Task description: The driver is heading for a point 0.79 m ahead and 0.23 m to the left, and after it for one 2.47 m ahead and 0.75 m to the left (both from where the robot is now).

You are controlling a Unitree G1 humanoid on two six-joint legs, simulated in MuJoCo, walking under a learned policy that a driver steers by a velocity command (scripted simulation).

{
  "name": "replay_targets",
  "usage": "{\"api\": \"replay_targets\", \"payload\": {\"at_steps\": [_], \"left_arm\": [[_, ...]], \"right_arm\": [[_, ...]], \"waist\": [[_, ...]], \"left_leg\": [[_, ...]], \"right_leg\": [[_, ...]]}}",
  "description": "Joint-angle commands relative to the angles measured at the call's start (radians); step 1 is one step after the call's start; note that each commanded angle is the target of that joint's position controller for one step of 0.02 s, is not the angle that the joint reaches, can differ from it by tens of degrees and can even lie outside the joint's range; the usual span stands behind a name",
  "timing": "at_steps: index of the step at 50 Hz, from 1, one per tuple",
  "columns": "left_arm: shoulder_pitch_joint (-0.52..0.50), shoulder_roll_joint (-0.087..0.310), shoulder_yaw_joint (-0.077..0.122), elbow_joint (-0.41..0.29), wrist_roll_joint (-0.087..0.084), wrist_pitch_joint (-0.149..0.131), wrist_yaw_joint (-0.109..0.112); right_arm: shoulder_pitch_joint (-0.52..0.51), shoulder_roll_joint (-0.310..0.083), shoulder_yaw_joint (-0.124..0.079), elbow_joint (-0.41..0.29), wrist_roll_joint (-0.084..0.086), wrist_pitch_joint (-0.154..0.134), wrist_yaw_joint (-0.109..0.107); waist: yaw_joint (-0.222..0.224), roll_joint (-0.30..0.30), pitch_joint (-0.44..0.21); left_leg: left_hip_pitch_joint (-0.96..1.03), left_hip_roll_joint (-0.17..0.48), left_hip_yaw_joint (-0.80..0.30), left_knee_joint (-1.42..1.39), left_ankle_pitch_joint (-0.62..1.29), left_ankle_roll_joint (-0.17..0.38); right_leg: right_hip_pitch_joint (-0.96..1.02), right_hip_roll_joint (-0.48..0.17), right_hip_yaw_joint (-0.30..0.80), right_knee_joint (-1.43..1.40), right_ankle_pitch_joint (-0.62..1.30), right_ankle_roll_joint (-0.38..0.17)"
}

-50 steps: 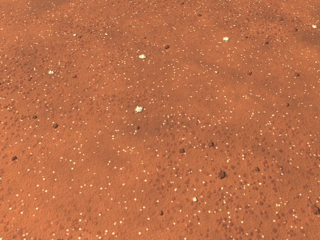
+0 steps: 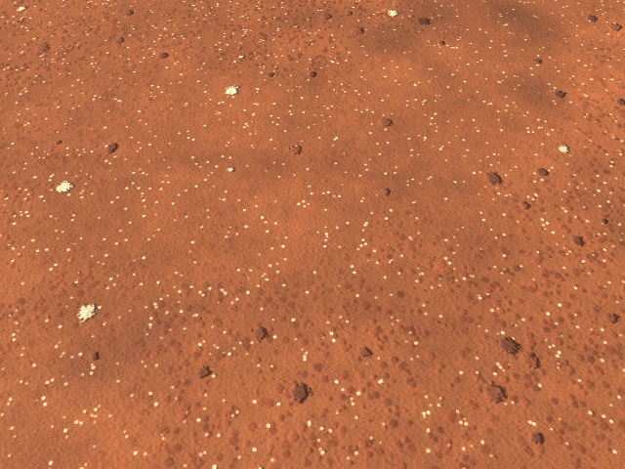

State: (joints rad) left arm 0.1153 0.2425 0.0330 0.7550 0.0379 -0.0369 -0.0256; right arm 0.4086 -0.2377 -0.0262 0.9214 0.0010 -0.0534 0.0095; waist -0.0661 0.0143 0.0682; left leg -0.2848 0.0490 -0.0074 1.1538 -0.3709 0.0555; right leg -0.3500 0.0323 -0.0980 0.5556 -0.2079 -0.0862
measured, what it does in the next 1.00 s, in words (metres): walks ahead, turning left: left foot, then right foot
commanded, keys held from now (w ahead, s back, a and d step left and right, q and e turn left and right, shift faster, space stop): w+q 0.94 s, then w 0.06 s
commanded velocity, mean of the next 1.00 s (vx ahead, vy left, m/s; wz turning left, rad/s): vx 0.49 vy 0.00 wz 0.47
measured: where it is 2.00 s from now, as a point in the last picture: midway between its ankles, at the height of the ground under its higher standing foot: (191, 271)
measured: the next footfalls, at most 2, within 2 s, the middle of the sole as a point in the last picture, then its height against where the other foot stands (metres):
left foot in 0.44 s outside the picture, level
right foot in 0.94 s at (287, 342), level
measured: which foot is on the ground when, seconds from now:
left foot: up 0.00-0.42, down 0.44-0.94, up 0.96-1.00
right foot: down 0.00-0.46, up 0.48-0.92, down 0.94-1.00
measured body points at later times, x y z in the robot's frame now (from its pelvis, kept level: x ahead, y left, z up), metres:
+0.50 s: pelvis +0.27 +0.03 -0.01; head +0.31 +0.04 +0.43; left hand +0.21 +0.28 -0.16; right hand +0.49 -0.17 -0.13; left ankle +0.34 +0.09 -0.73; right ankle +0.10 -0.09 -0.64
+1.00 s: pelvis +0.57 +0.08 -0.01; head +0.60 +0.09 +0.44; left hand +0.62 +0.39 -0.09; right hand +0.71 -0.18 -0.14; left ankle +0.36 +0.09 -0.68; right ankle +0.71 +0.04 -0.73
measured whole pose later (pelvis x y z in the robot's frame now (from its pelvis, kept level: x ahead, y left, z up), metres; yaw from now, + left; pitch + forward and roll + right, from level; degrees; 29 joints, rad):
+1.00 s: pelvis +0.57 +0.08 -0.01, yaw +33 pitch +1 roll +0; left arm 0.07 0.27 0.01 0.70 0.05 -0.07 0.00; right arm 0.40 -0.31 -0.08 0.87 -0.01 -0.05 0.00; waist -0.08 0.01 0.05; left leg -0.14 -0.14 -0.18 0.87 -0.50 0.09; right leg -0.46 0.01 -0.01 0.59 -0.14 -0.03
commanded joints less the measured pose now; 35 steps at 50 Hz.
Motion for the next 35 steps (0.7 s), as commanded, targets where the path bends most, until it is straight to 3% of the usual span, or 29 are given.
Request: {"api": "replay_targets", "payload": {"at_steps": [1,5,10,15,18,20,21,22,23,24,25,26,27,29,30,32,35], "left_arm": [[0.126,0.095,0.028,0.015,-0.015,-0.029,0.015],[0.18,0.091,0.027,0.058,-0.019,-0.067,0.019],[0.247,0.063,0.016,0.101,-0.019,-0.072,0.028],[0.326,0.085,0.014,0.153,-0.021,-0.068,0.048],[0.333,0.124,0.018,0.172,-0.016,-0.055,0.063],[0.309,0.159,0.027,0.171,-0.009,-0.039,0.073],[0.3,0.173,0.031,0.164,-0.006,-0.031,0.072],[0.269,0.181,0.033,0.147,-0.01,-0.028,0.063],[0.3,0.081,0.013,0.101,-0.015,-0.037,0.048],[0.255,0.101,0.021,0.037,-0.026,-0.045,0.035],[0.152,0.122,0.02,0.017,-0.016,-0.06,0.03],[0.143,0.121,0.017,0.009,-0.026,-0.073,0.026],[0.158,0.117,0.018,0.024,-0.022,-0.072,0.028],[0.196,0.099,0.014,0.03,0.011,-0.032,0.023],[0.195,0.091,0.013,0.025,0.017,-0.015,0.019],[0.152,0.08,0.01,0.001,0.015,0.002,0.013],[0.011,0.085,0.009,-0.053,0.01,0.006,0.01]], "right_arm": [[0.038,-0.095,-0.026,-0.037,-0.021,0.005,0.01],[-0.021,-0.061,-0.033,-0.039,-0.025,0.032,0.031],[-0.199,-0.039,-0.028,-0.095,-0.026,0.029,0.044],[-0.37,-0.014,-0.005,-0.163,-0.033,0.025,0.06],[-0.348,-0.036,-0.01,-0.17,-0.034,0.027,0.054],[-0.225,-0.07,-0.026,-0.141,-0.036,0.03,0.044],[-0.124,-0.1,-0.042,-0.113,-0.039,0.024,0.038],[0.018,-0.144,-0.065,-0.072,-0.05,0.017,0.026],[0.048,-0.251,-0.097,-0.071,-0.052,0.023,0.008],[0.023,-0.295,-0.108,-0.089,-0.023,0.03,0.013],[-0.011,-0.257,-0.102,-0.081,-0.006,0.034,0.006],[-0.06,-0.208,-0.091,-0.082,-0.003,0.032,0.0],[-0.106,-0.167,-0.08,-0.087,-0.009,0.027,-0.002],[-0.145,-0.135,-0.065,-0.094,-0.001,0.009,-0.007],[-0.134,-0.141,-0.065,-0.092,0.001,-0.003,-0.004],[-0.107,-0.173,-0.072,-0.085,0.001,-0.013,-0.002],[-0.042,-0.179,-0.074,-0.077,0.0,-0.011,-0.002]], "waist": [[0.052,-0.087,-0.06],[0.04,-0.084,-0.006],[0.063,-0.074,0.039],[0.103,-0.064,0.063],[0.075,-0.088,0.012],[0.013,-0.117,-0.068],[-0.029,-0.115,-0.129],[-0.107,-0.065,-0.196],[-0.063,0.122,-0.274],[-0.04,0.166,-0.342],[-0.045,0.028,-0.207],[-0.005,-0.016,-0.106],[0.047,-0.075,-0.043],[0.098,-0.056,-0.043],[0.103,-0.044,-0.053],[0.101,-0.019,-0.048],[0.052,0.021,-0.022]], "left_leg": [[-0.223,0.056,-0.053,0.012,0.099,0.014],[-0.302,0.047,-0.045,-0.023,0.184,0.004],[-0.43,0.033,-0.008,-0.198,0.356,-0.008],[-0.384,0.003,0.112,-0.457,0.401,0.02],[-0.279,-0.072,0.174,-0.518,0.287,0.073],[-0.135,-0.132,0.188,-0.524,0.173,0.123],[-0.006,-0.154,0.165,-0.566,0.135,0.153],[0.209,-0.126,0.085,-0.664,0.132,0.199],[0.476,0.152,-0.3,-0.67,0.102,0.297],[0.609,0.299,-0.78,-0.823,0.127,0.439],[0.521,0.273,-0.633,-0.873,0.132,0.391],[0.375,0.247,-0.522,-0.901,0.199,0.345],[0.259,0.191,-0.43,-0.917,0.308,0.292],[0.139,0.111,-0.308,-0.933,0.451,0.255],[0.12,0.089,-0.282,-0.932,0.515,0.253],[0.087,0.055,-0.245,-0.942,0.55,0.243],[0.111,0.029,-0.248,-0.948,0.53,0.207]], "right_leg": [[0.226,-0.273,0.257,-0.368,0.112,-0.071],[0.214,-0.251,0.13,-0.435,0.21,-0.063],[0.274,-0.23,0.003,-0.444,0.341,-0.041],[0.376,-0.252,-0.08,-0.408,0.559,-0.022],[0.476,-0.27,-0.125,-0.266,0.944,0.0],[0.493,-0.285,-0.14,-0.05,1.143,0.001],[0.451,-0.288,-0.136,0.122,1.081,-0.008],[0.307,-0.259,-0.148,0.384,0.851,0.002],[-0.031,-0.14,-0.142,0.733,0.068,0.037],[-0.329,0.037,0.054,0.969,-0.339,0.064],[-0.431,-0.052,0.159,0.926,-0.219,0.052],[-0.401,-0.09,0.147,0.831,-0.134,0.053],[-0.341,-0.121,0.142,0.738,-0.108,0.06],[-0.229,-0.144,0.14,0.641,-0.101,0.095],[-0.215,-0.141,0.127,0.614,-0.099,0.108],[-0.228,-0.141,0.105,0.532,-0.044,0.13],[-0.296,-0.136,0.09,0.376,0.078,0.148]]}}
